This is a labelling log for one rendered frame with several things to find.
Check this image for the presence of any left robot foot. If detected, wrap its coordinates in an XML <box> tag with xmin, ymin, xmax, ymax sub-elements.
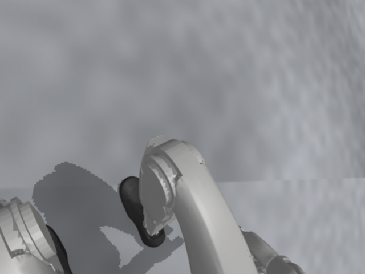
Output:
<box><xmin>46</xmin><ymin>224</ymin><xmax>73</xmax><ymax>274</ymax></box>

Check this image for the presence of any right robot arm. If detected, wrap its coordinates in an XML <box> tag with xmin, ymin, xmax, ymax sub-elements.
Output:
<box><xmin>266</xmin><ymin>256</ymin><xmax>305</xmax><ymax>274</ymax></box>

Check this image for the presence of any right robot hand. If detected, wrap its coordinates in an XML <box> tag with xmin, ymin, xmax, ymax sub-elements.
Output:
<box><xmin>239</xmin><ymin>226</ymin><xmax>279</xmax><ymax>274</ymax></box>

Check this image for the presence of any right robot foot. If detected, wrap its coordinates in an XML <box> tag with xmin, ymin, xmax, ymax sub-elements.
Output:
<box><xmin>119</xmin><ymin>176</ymin><xmax>165</xmax><ymax>248</ymax></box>

